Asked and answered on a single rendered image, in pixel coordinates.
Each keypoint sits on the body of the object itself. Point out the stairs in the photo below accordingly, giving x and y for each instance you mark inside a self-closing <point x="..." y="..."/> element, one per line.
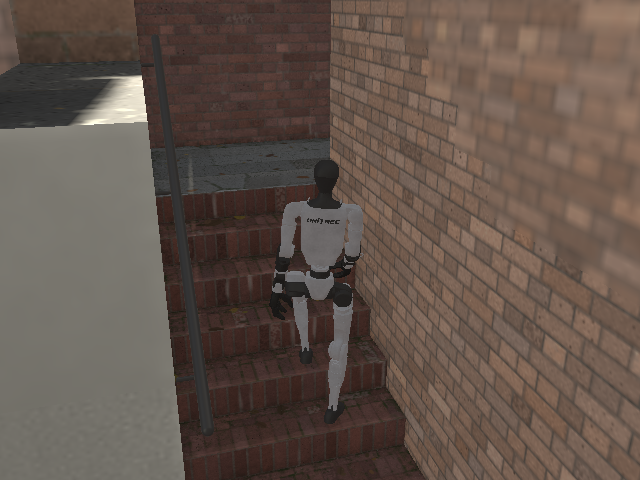
<point x="268" y="408"/>

